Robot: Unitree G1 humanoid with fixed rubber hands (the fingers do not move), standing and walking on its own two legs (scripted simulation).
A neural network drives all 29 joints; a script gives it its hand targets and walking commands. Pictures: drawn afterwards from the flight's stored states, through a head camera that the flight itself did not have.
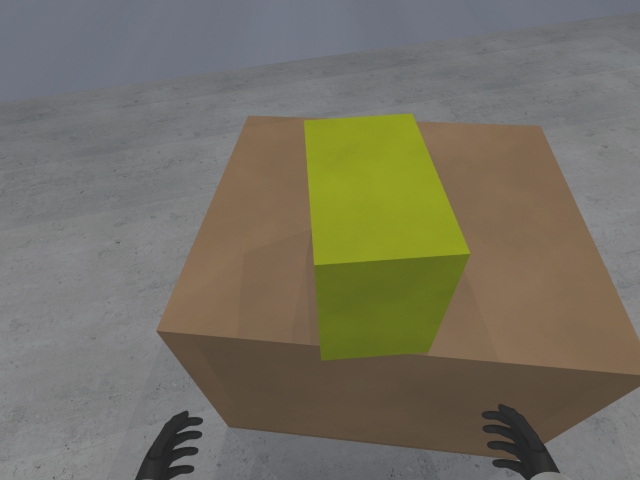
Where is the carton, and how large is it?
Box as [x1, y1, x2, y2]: [304, 114, 469, 360]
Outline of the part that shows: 412,114 304,120 321,360 428,351 468,258 469,251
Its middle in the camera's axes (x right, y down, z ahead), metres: +0.08 +0.00 +0.63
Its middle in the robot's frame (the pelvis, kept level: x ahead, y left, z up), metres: +0.48 -0.05 -0.01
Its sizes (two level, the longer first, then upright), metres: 0.298 0.180 0.264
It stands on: a pedestal, 0.61 m high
